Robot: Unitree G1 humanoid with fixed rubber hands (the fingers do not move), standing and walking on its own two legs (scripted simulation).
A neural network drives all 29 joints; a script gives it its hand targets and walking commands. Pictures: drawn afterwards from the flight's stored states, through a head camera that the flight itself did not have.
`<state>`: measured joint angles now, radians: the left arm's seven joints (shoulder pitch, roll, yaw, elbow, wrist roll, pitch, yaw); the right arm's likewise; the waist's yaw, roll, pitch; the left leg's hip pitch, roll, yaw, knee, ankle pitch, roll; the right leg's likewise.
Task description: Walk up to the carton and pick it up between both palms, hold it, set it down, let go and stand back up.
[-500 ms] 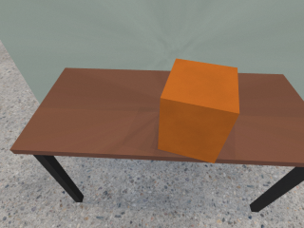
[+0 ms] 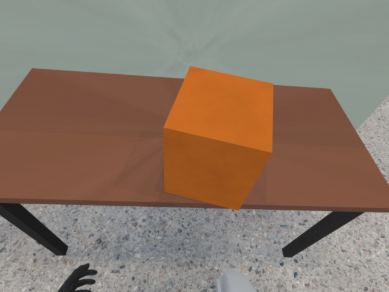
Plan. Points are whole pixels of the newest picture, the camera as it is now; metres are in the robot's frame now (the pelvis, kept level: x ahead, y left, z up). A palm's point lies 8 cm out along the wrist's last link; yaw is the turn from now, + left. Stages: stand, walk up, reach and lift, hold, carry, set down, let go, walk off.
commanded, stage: walk up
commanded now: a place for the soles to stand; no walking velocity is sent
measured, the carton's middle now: (215, 141) +0.46 -0.06 +0.02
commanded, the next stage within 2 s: stand in 1.90 s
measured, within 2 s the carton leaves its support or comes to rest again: neither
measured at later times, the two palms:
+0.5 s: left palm out of the picture +0.08 +0.22 -0.11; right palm out of the picture +0.11 -0.34 -0.11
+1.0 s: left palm out of the picture +0.14 +0.23 -0.09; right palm out of the picture +0.14 -0.29 -0.10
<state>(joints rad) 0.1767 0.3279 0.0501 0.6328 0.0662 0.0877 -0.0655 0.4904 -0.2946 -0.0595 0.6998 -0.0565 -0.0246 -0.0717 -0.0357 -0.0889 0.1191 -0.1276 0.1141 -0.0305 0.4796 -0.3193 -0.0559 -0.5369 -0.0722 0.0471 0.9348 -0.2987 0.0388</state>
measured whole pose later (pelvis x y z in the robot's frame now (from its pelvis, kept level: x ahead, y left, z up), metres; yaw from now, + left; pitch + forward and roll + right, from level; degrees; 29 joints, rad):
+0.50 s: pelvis +0.02 -0.07 -0.01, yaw +2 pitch -2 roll +1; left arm 0.30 0.30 0.04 0.70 0.04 0.03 0.02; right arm 0.35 -0.32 -0.06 0.64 -0.03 0.05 0.01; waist 0.04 0.00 0.08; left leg -0.32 0.02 -0.01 0.78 -0.46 -0.02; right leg -0.39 -0.07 -0.04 0.64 -0.23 -0.01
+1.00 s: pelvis +0.03 -0.03 +0.00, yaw +0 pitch -1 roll +0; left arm 0.28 0.28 0.01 0.64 0.01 0.01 0.00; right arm 0.28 -0.27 0.01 0.65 0.00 0.02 0.01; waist 0.01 0.01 -0.01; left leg -0.21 0.00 0.05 0.57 -0.34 0.02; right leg -0.25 -0.02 0.02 0.57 -0.30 0.02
